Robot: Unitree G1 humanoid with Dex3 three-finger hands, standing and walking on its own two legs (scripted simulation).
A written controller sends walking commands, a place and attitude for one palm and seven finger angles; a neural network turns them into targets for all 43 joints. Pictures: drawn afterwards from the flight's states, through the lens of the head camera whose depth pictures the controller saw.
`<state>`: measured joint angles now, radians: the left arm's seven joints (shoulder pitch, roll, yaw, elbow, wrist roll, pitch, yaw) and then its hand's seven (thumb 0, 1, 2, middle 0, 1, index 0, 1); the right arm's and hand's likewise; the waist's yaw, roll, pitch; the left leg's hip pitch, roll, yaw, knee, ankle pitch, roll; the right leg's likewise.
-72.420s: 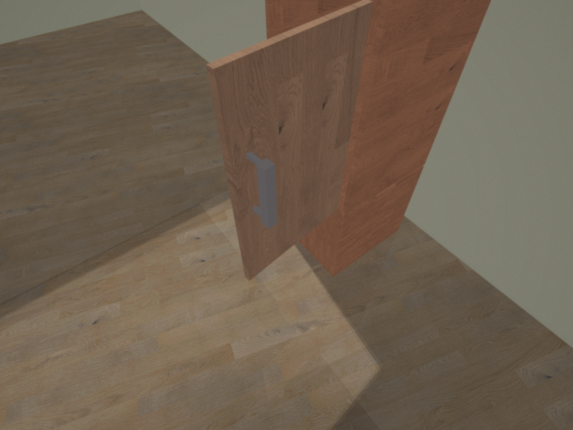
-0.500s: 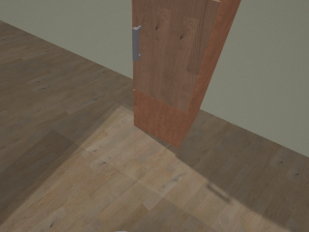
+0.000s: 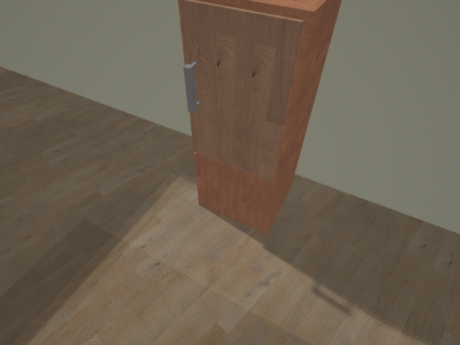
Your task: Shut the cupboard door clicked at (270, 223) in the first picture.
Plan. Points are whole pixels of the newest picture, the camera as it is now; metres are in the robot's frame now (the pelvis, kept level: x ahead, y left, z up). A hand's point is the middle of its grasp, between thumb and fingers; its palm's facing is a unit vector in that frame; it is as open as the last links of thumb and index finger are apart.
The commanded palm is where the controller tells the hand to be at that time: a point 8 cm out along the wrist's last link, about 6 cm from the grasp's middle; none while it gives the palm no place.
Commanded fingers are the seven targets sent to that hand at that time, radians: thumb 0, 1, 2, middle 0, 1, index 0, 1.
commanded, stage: let the arm hang, fingers relaxed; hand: left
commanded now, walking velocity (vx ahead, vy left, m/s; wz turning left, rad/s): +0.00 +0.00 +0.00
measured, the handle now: (193, 87) +0.91 +0.17 -0.01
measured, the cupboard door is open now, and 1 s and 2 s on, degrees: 0 0 0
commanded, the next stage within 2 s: look to check the result in 0.14 s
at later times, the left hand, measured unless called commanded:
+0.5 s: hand out of the picture +0.02 +0.19 -0.17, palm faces +0.01 -0.97 -0.25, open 7.4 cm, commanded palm none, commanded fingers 0.00 0.90 0.90 -0.20 -0.30 -0.20 -0.30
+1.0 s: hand out of the picture +0.00 +0.16 -0.18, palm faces +0.03 -0.98 -0.18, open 7.4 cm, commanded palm none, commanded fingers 0.00 0.90 0.90 -0.20 -0.30 -0.20 -0.30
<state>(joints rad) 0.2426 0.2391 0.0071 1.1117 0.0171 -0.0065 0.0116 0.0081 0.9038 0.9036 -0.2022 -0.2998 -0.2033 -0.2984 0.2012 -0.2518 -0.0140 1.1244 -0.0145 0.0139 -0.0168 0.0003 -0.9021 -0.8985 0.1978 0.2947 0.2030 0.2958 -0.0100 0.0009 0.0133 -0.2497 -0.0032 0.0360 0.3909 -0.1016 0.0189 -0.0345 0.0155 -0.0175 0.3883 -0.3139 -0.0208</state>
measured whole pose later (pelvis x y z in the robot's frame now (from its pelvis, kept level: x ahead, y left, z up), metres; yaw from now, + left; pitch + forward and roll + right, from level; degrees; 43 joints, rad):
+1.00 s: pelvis +0.03 -0.01 +0.00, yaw +0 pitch -2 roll +0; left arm 0.33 0.15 0.00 1.15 0.01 0.00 0.04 0.01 0.90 0.90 -0.20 -0.30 -0.20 -0.30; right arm 0.24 -0.16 0.01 1.15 -0.01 0.02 -0.04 0.00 -0.90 -0.90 0.20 0.29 0.20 0.30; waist 0.00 -0.01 0.04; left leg -0.22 0.01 0.04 0.41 -0.16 0.00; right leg 0.03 0.03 -0.01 0.34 -0.33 -0.04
